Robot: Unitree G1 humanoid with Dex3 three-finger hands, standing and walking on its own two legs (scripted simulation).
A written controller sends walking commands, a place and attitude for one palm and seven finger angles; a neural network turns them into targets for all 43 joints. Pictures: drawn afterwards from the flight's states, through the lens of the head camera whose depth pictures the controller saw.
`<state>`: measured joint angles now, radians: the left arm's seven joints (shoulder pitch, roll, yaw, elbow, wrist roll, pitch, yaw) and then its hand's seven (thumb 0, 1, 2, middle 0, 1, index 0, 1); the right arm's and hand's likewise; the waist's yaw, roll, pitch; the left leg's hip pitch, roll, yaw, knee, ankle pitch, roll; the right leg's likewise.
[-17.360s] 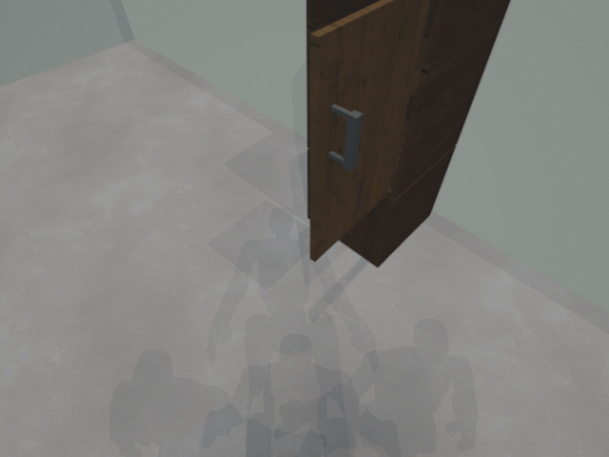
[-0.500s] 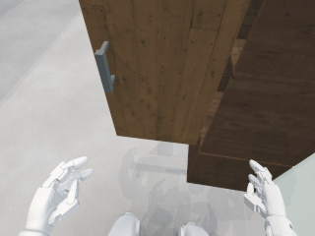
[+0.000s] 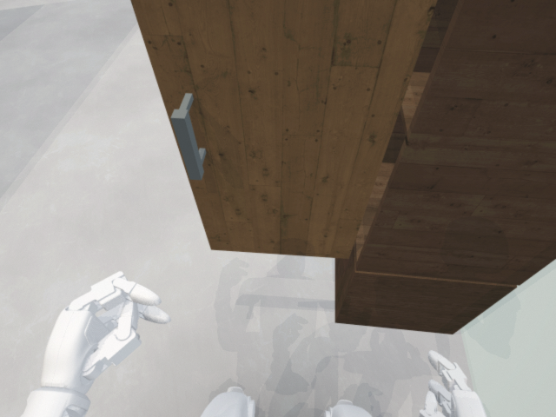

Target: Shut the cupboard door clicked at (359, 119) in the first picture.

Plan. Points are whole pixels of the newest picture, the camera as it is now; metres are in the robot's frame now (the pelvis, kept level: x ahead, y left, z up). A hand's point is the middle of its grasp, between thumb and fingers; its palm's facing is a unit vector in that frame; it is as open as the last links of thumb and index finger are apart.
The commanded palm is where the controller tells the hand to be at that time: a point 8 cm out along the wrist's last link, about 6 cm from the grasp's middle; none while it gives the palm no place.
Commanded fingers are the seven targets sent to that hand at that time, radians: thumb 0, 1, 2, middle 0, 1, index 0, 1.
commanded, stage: raise the hand and make a fist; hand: left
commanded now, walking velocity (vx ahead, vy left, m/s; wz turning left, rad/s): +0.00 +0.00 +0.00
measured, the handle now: (192, 138) +0.49 +0.17 +0.12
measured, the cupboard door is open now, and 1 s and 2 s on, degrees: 91 91 91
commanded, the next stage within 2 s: bring the fist close to the handle in 1.00 s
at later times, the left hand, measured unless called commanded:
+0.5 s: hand (118, 301) +0.23 +0.20 +0.11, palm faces -0.01 -1.00 -0.05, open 3.1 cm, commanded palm +0.21 +0.25 +0.12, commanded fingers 0.00 0.90 0.90 -1.30 -1.50 -1.30 -1.50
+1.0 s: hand (132, 287) +0.24 +0.18 +0.12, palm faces +0.01 -1.00 -0.06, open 3.1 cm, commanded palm +0.22 +0.23 +0.12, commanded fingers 0.00 0.90 0.90 -1.30 -1.50 -1.30 -1.50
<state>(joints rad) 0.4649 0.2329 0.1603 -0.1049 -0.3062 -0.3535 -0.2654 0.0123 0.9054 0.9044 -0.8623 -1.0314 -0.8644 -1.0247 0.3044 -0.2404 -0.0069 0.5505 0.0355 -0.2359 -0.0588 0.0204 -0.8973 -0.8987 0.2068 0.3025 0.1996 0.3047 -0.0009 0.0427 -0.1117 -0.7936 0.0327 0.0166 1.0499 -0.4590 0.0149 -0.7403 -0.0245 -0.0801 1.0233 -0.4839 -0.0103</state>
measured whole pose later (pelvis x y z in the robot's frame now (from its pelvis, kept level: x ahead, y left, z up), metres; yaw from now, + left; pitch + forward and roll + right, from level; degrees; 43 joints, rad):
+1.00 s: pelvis +0.02 -0.01 +0.03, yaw +1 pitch +6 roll -1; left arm 0.35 0.25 0.19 -0.10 -0.29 -0.23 -0.25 0.01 0.90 0.90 -1.29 -1.50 -1.30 -1.50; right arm 0.26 -0.26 0.02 0.57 0.05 -0.26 -0.05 0.02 -0.90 -0.90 0.20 0.30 0.20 0.30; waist 0.00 0.04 -0.09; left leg -0.54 0.03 0.02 0.83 -0.40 0.00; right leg -0.50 -0.02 -0.08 0.82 -0.43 -0.02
